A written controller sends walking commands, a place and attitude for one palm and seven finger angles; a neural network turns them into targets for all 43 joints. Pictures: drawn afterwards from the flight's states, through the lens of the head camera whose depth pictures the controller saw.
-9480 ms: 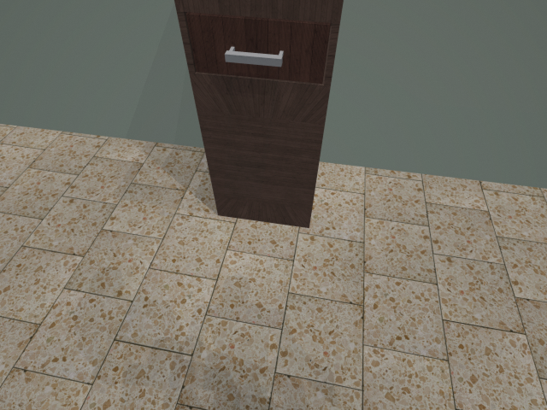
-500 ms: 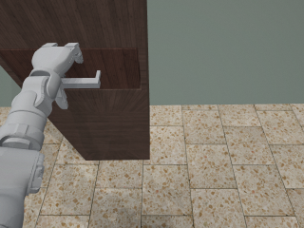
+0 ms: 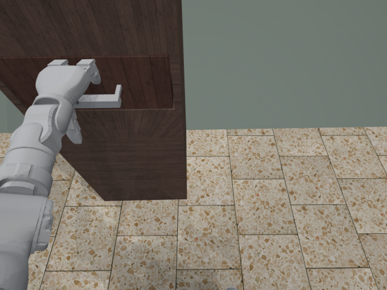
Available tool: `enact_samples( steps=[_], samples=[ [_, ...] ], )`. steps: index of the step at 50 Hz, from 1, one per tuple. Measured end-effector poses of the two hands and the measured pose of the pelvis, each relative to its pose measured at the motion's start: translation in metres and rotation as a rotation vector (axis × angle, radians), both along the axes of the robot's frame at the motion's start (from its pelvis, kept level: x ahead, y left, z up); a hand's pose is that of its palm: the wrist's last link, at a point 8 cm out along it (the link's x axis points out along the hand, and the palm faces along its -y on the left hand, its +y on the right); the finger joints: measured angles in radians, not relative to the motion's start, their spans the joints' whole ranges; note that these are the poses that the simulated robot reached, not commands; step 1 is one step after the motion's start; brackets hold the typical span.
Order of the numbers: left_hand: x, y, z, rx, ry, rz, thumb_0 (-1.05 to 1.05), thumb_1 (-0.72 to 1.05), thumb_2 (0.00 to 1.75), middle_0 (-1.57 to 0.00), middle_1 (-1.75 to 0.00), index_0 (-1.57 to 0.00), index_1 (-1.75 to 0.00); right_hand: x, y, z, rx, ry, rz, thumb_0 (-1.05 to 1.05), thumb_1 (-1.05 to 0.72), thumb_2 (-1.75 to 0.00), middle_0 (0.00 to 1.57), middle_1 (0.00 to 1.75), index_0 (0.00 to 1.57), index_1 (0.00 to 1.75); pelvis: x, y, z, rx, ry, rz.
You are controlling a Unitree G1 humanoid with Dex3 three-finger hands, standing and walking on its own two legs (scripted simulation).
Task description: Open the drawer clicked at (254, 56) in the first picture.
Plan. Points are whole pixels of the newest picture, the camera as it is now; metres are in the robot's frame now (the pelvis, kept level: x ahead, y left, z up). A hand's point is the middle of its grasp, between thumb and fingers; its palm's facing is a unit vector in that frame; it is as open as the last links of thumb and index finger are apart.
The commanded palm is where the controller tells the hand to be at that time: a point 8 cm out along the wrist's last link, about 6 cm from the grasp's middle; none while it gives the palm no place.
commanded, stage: lower the fingers behind the handle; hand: left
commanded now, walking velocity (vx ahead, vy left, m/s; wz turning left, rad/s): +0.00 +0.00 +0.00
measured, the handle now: (87, 95) +0.54 +0.24 +0.06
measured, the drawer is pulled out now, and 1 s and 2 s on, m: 0.00 0.00 0.00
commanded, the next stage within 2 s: close the thumb around the handle in 1.20 s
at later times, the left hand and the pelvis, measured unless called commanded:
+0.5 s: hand (77, 114) +0.48 +0.25 +0.06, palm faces -0.06 -0.01 -1.00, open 13.8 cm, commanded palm +0.47 +0.25 +0.11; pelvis -0.01 +0.00 -0.01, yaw +0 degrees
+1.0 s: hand (83, 116) +0.49 +0.25 +0.04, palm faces -0.07 -0.01 -1.00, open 13.8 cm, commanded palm +0.48 +0.25 +0.09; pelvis -0.01 +0.01 -0.01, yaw +0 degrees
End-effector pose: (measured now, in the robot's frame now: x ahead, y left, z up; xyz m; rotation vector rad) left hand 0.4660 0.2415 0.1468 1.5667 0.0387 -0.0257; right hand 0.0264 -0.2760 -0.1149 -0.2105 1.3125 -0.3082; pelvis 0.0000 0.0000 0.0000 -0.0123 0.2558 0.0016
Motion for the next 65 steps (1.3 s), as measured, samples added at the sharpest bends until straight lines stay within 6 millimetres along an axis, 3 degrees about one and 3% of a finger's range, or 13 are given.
enact_samples(
  steps=[24,45,65],
  samples=[
    [-0.004,0.009,-0.031,-0.003,0.022,0.023,0.00,-0.49,0.30,-0.32,-1.20,-0.32,-1.20,-0.022,0.008,-0.005,0.001,0.040,-0.020,0.00,-0.90,-0.90,0.20,0.30,0.20,0.30,-0.005,0.004,-0.005,-0.006,0.029,-0.003],
    [0.005,0.008,-0.056,-0.002,0.025,0.039,0.00,-0.49,0.30,-0.32,-1.20,-0.33,-1.22,-0.042,0.014,-0.010,-0.007,0.095,-0.038,0.00,-0.90,-0.90,0.20,0.30,0.20,0.30,-0.007,0.010,-0.014,-0.016,0.073,-0.006],
    [0.003,0.008,-0.054,-0.016,0.011,0.024,0.00,-0.49,0.30,-0.31,-1.20,-0.32,-1.20,-0.038,0.013,-0.011,-0.009,0.086,-0.034,0.00,-0.90,-0.90,0.20,0.30,0.20,0.30,-0.006,0.010,-0.014,-0.017,0.071,-0.005]
  ],
)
